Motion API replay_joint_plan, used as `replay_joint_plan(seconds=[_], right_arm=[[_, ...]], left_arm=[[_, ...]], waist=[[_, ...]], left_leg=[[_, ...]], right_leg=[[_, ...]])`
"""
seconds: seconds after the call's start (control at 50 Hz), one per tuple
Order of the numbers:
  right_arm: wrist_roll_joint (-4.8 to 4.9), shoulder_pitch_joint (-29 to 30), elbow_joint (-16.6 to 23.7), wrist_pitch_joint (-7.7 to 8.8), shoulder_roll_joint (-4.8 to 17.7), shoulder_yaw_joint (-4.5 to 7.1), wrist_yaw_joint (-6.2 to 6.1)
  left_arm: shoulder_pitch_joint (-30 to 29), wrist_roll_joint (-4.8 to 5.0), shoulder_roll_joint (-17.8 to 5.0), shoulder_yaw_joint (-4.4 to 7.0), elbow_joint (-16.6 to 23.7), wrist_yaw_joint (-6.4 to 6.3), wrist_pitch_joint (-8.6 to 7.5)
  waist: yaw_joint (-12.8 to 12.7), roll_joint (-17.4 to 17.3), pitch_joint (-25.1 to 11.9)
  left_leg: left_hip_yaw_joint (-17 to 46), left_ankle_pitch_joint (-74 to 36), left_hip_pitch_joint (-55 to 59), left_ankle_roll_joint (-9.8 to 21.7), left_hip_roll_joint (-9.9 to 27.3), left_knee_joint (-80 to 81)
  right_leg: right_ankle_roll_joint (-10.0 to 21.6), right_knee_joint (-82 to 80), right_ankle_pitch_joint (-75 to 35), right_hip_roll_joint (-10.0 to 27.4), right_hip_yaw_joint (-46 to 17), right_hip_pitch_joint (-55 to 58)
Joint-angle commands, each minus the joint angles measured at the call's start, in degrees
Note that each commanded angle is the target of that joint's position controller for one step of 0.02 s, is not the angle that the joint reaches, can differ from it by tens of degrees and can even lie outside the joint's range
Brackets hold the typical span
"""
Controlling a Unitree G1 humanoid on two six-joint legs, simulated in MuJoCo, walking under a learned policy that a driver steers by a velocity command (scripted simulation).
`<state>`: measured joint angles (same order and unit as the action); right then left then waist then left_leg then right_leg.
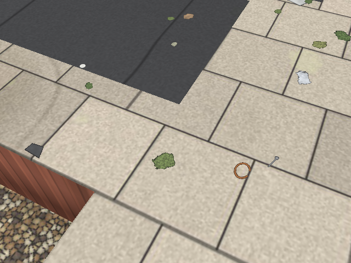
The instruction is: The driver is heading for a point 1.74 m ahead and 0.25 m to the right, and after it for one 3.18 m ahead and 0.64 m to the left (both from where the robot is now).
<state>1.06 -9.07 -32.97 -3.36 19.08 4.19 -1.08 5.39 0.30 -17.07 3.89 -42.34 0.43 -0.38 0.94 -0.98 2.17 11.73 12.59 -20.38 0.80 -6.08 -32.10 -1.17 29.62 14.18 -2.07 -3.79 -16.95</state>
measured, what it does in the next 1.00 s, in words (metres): steps on the spot, turning right: left foot, then right foot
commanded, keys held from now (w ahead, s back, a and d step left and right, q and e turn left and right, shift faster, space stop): q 0.04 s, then no key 0.06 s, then e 0.84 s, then no key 0.02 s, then q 0.04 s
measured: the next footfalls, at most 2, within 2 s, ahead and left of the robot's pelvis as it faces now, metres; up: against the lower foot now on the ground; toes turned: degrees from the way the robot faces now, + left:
left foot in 0.30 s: +0.01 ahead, +0.14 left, +0.00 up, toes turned -2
right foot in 0.64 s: +0.01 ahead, -0.11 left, +0.00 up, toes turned -10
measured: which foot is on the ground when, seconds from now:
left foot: down 0.00-0.00, up 0.02-0.28, down 0.30-0.64, up 0.66-1.00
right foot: down 0.00-0.34, up 0.36-0.62, down 0.64-1.00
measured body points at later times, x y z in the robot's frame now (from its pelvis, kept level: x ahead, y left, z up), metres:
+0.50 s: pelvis -0.01 +0.01 +0.00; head +0.02 +0.01 +0.45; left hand +0.12 +0.29 -0.11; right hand +0.14 -0.27 -0.09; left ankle -0.03 +0.14 -0.73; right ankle -0.03 -0.11 -0.70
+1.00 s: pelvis -0.02 -0.03 +0.01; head +0.01 -0.07 +0.46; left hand +0.21 +0.20 -0.07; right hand +0.05 -0.35 -0.10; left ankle +0.06 +0.13 -0.68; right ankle -0.03 -0.11 -0.73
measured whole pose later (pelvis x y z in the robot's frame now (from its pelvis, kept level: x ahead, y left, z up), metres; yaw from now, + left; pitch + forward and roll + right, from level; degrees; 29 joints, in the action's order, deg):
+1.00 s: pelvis -0.02 -0.03 +0.01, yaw -19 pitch +2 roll +2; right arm 0.2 -6.7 -39.9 -0.5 17.6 4.9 -2.2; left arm 10.7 0.3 -17.8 3.3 -36.5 -1.6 2.1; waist -1.1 -0.9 3.0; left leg 5.8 19.1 -26.3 -5.9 -0.6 -47.7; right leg 4.3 26.5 11.5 -5.4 -8.2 -15.8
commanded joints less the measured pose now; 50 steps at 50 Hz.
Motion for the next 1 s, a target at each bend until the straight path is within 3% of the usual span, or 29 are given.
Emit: replay_joint_plan(seconds=[0.02, 0.04, 0.06, 0.1, 0.16, 0.2, 0.22, 0.26, 0.3, 0.32, 0.34, 0.36, 0.38, 0.44, 0.46, 0.5, 0.56, 0.6, 0.62, 0.64, 0.66, 0.68, 0.7, 0.72, 0.74, 0.76, 0.86, 0.94, 1.0], right_arm=[[0.16, -1.0, 5.4, 1.09, 4.6, 1.46, -0.02], [-0.64, -1.4, 4.7, 1.64, 9.0, 2.86, -0.20], [-0.47, -2.4, 3.4, 1.67, 11.4, 3.95, -0.13], [-0.45, -4.1, 1.3, 0.84, 8.4, 3.67, -0.27], [-0.53, -1.7, 1.8, 0.95, 2.4, 1.50, -0.21], [-1.59, -0.9, 1.7, 1.27, -1.1, -0.13, 0.03], [-1.65, 0.3, 1.8, 1.45, -1.3, -0.26, 0.12], [-0.89, -1.0, 0.4, 1.66, 1.3, 0.87, 0.08], [-0.95, -2.9, -0.3, 1.87, 4.3, 1.69, -0.20], [-1.29, -4.6, 0.1, 1.82, 7.4, 2.37, -0.80], [-1.60, -4.2, -1.1, 1.32, 10.6, 3.45, -0.98], [-2.00, -3.8, -0.7, 1.37, 7.7, 3.08, -0.60], [-2.25, -2.3, -0.4, 1.59, 6.2, 2.75, -0.49], [-2.08, -0.6, 0.5, 2.95, 5.3, 2.39, -1.07], [-2.25, -1.1, -0.1, 3.20, 5.3, 2.33, -1.31], [-1.50, 1.1, -0.4, 3.22, 5.8, 2.66, -1.36], [-0.71, 2.8, -0.8, 2.40, 6.6, 3.10, -1.53], [0.35, 3.7, -1.2, 2.08, 6.7, 3.17, -1.52], [0.64, 1.5, -2.2, 2.34, 5.4, 2.86, -1.35], [-0.78, -1.5, -2.7, 2.61, 3.0, 2.28, -1.05], [-3.08, 2.7, 1.2, 2.80, 0.2, 0.93, -1.36], [-1.88, 5.7, 1.4, 3.06, 3.0, 1.68, -1.82], [-1.04, 5.6, 0.8, 2.90, 4.6, 2.13, -1.88], [-1.23, 4.6, -0.5, 2.70, 5.2, 2.54, -2.16], [-1.59, 4.4, -1.1, 2.52, 5.7, 2.80, -2.49], [-1.65, 3.9, -1.5, 2.49, 5.4, 2.87, -2.41], [-1.15, 3.5, -2.3, 2.97, 2.8, 2.05, -1.78], [-0.98, 5.1, -2.3, 3.54, 2.7, 1.80, -1.41], [-0.71, 3.2, -3.6, 3.93, 2.9, 1.56, -0.77]], left_arm=[[3.0, -1.61, -14.3, 3.87, 2.8, -0.77, -0.11], [2.7, -2.66, -11.9, 3.41, 3.7, -0.90, -0.29], [0.4, -2.35, -8.9, 2.30, 4.7, -1.29, -0.47], [-2.4, -0.16, -6.3, 1.66, 4.9, -1.79, -0.21], [0.1, -0.36, -4.5, 0.70, 3.4, -1.59, 0.12], [-1.2, -0.29, -3.1, 0.03, 3.0, -0.92, 0.18], [-0.2, 0.03, -4.5, 0.47, 2.8, -0.57, 0.49], [2.0, 0.82, -7.3, 1.15, 2.2, -0.35, 1.02], [4.5, 1.73, -8.3, 1.36, 1.8, -0.45, 0.63], [4.5, 0.79, -7.2, 0.91, 2.4, -0.26, -0.02], [5.3, 0.74, -4.8, 0.37, 3.0, 0.05, -0.71], [3.1, 0.87, -5.0, 0.16, 3.1, -0.19, -0.69], [1.7, 1.09, -6.1, 0.73, 3.4, -0.41, -0.26], [1.4, 0.58, -6.0, 1.61, 4.4, -1.00, 1.70], [2.3, 0.95, -5.8, 1.79, 4.5, -0.75, 1.99], [2.9, 1.27, -4.4, 1.49, 4.7, -0.20, 2.45], [3.2, 1.43, -4.2, 1.38, 5.8, 0.87, 2.86], [6.2, 1.33, -4.6, 1.85, 5.6, 1.39, 3.12], [8.1, 0.78, -5.3, 2.29, 5.3, 1.11, 3.18], [9.3, 0.56, -10.1, 3.61, 6.1, 0.34, 2.97], [9.9, -0.58, -16.9, 4.61, 8.0, 0.19, 2.15], [12.0, -2.26, -14.7, 3.79, 8.0, 0.62, 0.90], [9.6, -2.26, -13.3, 3.23, 8.0, 0.60, -0.14], [6.7, -0.99, -12.1, 3.03, 8.1, 0.13, -0.37], [4.4, 0.06, -10.7, 2.47, 8.5, -0.42, -0.14], [3.5, 0.35, -10.2, 2.03, 8.7, -0.96, 0.20], [5.1, 0.25, -10.0, 1.91, 9.2, -2.22, 1.07], [5.0, 0.20, -10.9, 2.41, 9.6, -2.49, 1.74], [3.8, -0.46, -9.5, 1.79, 9.9, -2.15, 2.01]], waist=[[1.4, 13.1, -7.1], [-0.5, 15.1, -6.6], [0.3, 10.6, -5.6], [1.0, 8.1, -3.4], [-0.5, 7.7, -4.5], [-0.3, 10.5, -6.4], [-1.5, 12.7, -5.9], [-1.4, 12.6, -5.3], [-1.1, 10.1, -5.7], [-1.3, 4.5, -8.0], [-3.3, -7.1, -8.1], [-1.0, -8.9, -7.4], [-0.7, -9.4, -5.0], [0.1, -11.5, -2.7], [-0.1, -9.9, -2.4], [-0.8, -8.2, -2.6], [-0.7, -8.9, -4.4], [-2.4, -8.0, -5.8], [-2.8, -5.6, -6.2], [-1.8, 6.4, -6.3], [-2.3, 20.2, -6.0], [-5.8, 12.5, -10.0], [-4.2, 9.4, -7.4], [-2.7, 6.2, -5.7], [-2.1, 5.5, -4.7], [-1.3, 6.2, -5.0], [-1.7, 6.7, -6.4], [-2.6, 8.4, -5.3], [-2.9, 9.2, -6.3]], left_leg=[[0.6, 16.0, -9.6, 1.6, -0.2, -10.1], [-3.0, 23.8, -12.7, -1.4, 0.7, -24.9], [-2.0, 20.8, -12.2, -2.5, 2.7, -32.0], [-2.5, 15.0, -13.5, -4.2, 2.9, -36.7], [-3.2, 12.9, -9.9, -5.5, 2.9, -29.4], [-6.6, 13.0, -1.7, -5.9, 6.1, -14.3], [-8.8, 13.8, 1.4, -6.1, 5.8, -8.6], [-11.0, 5.3, 6.8, -5.7, 4.1, 3.9], [-8.7, -6.9, 15.6, -2.5, 5.6, 12.5], [-4.6, -18.1, 21.1, -0.3, 11.4, 9.2], [-2.2, -17.7, 20.6, 4.2, 15.7, 7.2], [0.3, -10.9, 16.5, 7.1, 17.6, 9.8], [1.8, -7.9, 14.6, 8.1, 18.9, 11.6], [4.3, -19.4, 12.7, 11.9, 24.8, 11.6], [3.6, -23.2, 13.1, 12.6, 25.7, 11.4], [-0.7, -25.5, 13.0, 11.5, 24.0, 10.3], [-4.8, -25.8, 12.6, 10.0, 22.9, 8.1], [-7.9, -21.8, 11.2, 7.6, 21.7, 3.9], [-10.5, -15.1, 8.2, 4.9, 20.0, -0.6], [-16.3, -0.2, -1.6, -0.5, 15.0, -13.3], [-15.2, 27.8, -17.1, -5.3, 5.3, -27.8], [-7.2, 29.7, -17.8, -5.0, 5.7, -36.9], [-6.1, 25.0, -18.5, -4.3, 6.8, -39.3], [-6.0, 19.7, -18.8, -4.1, 7.9, -37.8], [-5.7, 15.5, -18.6, -4.3, 8.5, -35.4], [-6.0, 12.3, -15.8, -4.7, 8.0, -35.0], [-6.4, 6.7, -14.1, -6.5, 5.8, -26.6], [-5.5, 6.3, -11.3, -7.0, 5.2, -17.1], [-6.8, 6.6, -5.9, -6.7, 6.4, -12.7]], right_leg=[[10.9, -11.8, -16.0, 19.2, -18.4, 12.5], [17.9, -13.6, -18.4, 26.3, -25.2, 9.4], [17.7, -13.1, -17.2, 24.3, -21.3, 7.3], [13.5, -12.0, -13.5, 17.5, -12.8, 7.4], [13.4, -10.7, -20.4, 13.9, -7.6, 9.0], [12.1, -9.8, -21.3, 11.9, -5.1, 8.8], [12.2, -9.5, -22.0, 11.6, -5.5, 8.2], [12.2, -7.6, -23.2, 11.7, -7.8, 7.7], [8.8, -6.9, -20.7, 11.5, -10.2, 3.6], [5.8, -3.8, -15.1, 9.7, -8.6, -0.7], [2.5, -0.9, -4.0, 4.1, -2.0, -5.1], [0.2, 3.1, 2.3, 2.2, 1.2, -4.7], [-0.4, 6.9, 4.3, 1.7, 2.4, -6.6], [-0.7, 22.7, 17.3, 3.1, 2.3, -11.8], [-0.7, 25.6, 19.4, 3.9, 1.9, -13.2], [-1.1, 23.9, 16.8, 4.7, 3.2, -12.1], [-0.9, 15.7, 10.8, 3.9, 6.3, -6.5], [0.7, 4.9, 1.9, 1.8, 9.0, 0.0], [2.2, -0.8, -3.6, 0.3, 8.1, 5.2], [5.8, -6.0, -20.3, 7.4, -4.5, 13.4], [18.3, -9.1, -36.6, 23.0, -28.3, 16.3], [23.2, -10.8, -30.6, 24.8, -30.4, 15.7], [21.0, -10.6, -26.0, 22.1, -25.3, 13.6], [17.4, -10.3, -20.5, 18.7, -21.0, 12.5], [15.1, -10.2, -19.0, 16.7, -18.8, 11.5], [14.2, -10.4, -20.2, 14.7, -16.8, 9.5], [14.2, -10.6, -17.9, 12.2, -16.0, 11.6], [14.2, -10.6, -10.0, 11.3, -19.5, 10.0], [14.3, -9.5, -10.4, 11.7, -18.9, 8.2]])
